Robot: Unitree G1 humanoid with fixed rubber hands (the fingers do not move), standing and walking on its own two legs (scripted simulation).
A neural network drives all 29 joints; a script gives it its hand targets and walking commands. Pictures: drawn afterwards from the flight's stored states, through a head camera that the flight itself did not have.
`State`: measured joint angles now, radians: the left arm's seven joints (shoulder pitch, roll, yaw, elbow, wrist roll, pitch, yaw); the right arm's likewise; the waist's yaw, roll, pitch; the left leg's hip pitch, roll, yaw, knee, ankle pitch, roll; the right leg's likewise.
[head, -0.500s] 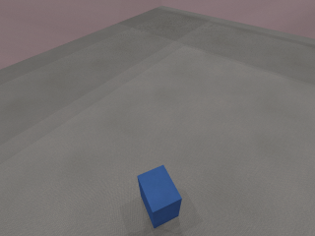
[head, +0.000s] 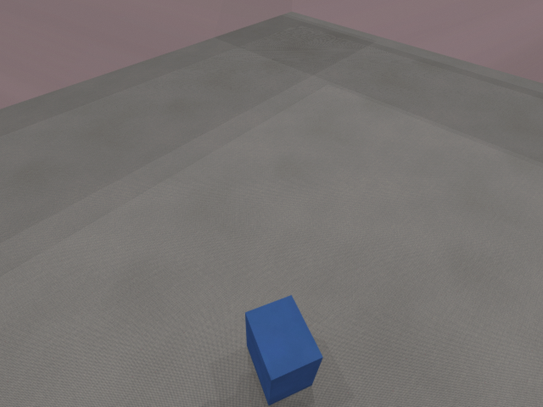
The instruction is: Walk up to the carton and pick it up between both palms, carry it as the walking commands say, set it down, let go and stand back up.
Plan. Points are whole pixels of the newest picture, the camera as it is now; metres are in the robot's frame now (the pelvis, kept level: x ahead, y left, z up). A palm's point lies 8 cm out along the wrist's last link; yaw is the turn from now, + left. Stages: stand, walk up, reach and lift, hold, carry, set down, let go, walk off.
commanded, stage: walk up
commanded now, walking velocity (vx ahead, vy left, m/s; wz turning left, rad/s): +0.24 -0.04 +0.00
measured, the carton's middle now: (280, 350) +0.46 -0.04 -0.65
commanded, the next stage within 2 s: none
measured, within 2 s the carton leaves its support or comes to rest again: neither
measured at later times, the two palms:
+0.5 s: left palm out of the picture +0.18 +0.20 -0.13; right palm (444, 406) +0.19 -0.28 -0.15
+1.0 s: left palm out of the picture +0.11 +0.25 -0.15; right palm out of the picture +0.11 -0.23 -0.13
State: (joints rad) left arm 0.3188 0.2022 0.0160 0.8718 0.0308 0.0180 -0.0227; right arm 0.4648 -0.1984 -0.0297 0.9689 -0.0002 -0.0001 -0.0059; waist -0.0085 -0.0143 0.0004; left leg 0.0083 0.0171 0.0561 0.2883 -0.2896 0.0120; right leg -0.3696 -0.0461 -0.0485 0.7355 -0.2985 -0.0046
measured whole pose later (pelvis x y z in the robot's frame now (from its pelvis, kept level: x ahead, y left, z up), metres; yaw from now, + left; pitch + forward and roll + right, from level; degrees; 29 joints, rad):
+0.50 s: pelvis +0.13 -0.04 -0.01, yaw -1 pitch +1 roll +2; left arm 0.28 0.20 0.02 0.88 0.01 -0.02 0.03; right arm 0.17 -0.20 -0.03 0.97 0.00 0.02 -0.02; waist -0.01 -0.01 0.05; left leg -0.43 0.04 0.06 0.81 -0.44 -0.03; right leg -0.27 -0.03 -0.08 0.56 -0.31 -0.04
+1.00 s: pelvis +0.06 +0.02 -0.01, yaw -2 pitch +2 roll -3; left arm 0.26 0.20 0.02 0.87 0.01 0.09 0.03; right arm 0.20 -0.20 -0.03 0.96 0.00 0.04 -0.03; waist -0.01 0.00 0.06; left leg -0.39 0.04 0.07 0.46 -0.11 0.06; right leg -0.30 0.02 -0.01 0.80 -0.46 0.00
